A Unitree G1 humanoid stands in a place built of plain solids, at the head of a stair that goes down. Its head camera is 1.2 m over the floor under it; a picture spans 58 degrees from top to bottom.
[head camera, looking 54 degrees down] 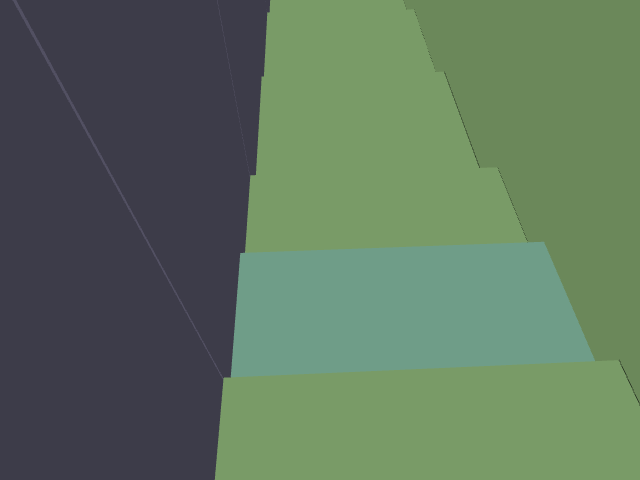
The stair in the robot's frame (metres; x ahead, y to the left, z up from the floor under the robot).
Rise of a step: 0.10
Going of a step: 0.49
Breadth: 1.12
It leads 3 degrees to the left of straight ahead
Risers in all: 3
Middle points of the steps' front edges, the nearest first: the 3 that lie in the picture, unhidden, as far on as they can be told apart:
0.42 -0.29 0.00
0.91 -0.27 -0.10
1.40 -0.25 -0.20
